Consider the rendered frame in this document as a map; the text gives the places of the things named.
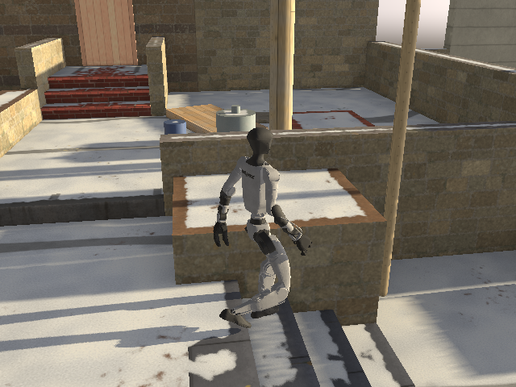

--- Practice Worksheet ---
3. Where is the right robot hand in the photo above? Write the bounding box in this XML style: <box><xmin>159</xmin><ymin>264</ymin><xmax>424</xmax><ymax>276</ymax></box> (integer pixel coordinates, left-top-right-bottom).
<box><xmin>292</xmin><ymin>235</ymin><xmax>313</xmax><ymax>256</ymax></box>

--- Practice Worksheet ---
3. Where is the left robot forearm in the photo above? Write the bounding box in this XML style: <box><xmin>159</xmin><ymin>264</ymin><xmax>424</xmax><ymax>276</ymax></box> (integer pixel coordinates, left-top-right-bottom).
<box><xmin>217</xmin><ymin>188</ymin><xmax>231</xmax><ymax>223</ymax></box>

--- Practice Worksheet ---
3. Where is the humanoid robot torso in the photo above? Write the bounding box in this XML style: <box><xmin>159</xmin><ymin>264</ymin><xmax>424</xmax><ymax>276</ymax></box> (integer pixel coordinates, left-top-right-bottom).
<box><xmin>242</xmin><ymin>156</ymin><xmax>272</xmax><ymax>243</ymax></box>

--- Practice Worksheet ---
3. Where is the right robot upper arm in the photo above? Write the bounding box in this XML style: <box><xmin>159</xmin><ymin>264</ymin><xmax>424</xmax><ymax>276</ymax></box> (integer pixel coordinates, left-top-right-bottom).
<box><xmin>263</xmin><ymin>167</ymin><xmax>280</xmax><ymax>216</ymax></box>

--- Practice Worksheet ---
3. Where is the left robot upper arm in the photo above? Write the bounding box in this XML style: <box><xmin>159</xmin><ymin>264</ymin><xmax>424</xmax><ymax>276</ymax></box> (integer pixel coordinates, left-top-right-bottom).
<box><xmin>223</xmin><ymin>156</ymin><xmax>250</xmax><ymax>196</ymax></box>

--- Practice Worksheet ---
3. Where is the right robot forearm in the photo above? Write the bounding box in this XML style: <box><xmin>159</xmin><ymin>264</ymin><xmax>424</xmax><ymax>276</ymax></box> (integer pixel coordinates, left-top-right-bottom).
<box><xmin>271</xmin><ymin>205</ymin><xmax>302</xmax><ymax>241</ymax></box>

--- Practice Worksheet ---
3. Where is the left robot hand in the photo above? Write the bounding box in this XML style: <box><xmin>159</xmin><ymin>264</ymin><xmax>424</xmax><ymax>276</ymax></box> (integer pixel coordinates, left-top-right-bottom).
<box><xmin>213</xmin><ymin>222</ymin><xmax>229</xmax><ymax>247</ymax></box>

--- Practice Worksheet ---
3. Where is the right robot foot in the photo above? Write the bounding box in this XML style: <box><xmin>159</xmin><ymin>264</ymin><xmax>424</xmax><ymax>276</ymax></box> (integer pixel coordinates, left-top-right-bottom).
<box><xmin>219</xmin><ymin>309</ymin><xmax>252</xmax><ymax>328</ymax></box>

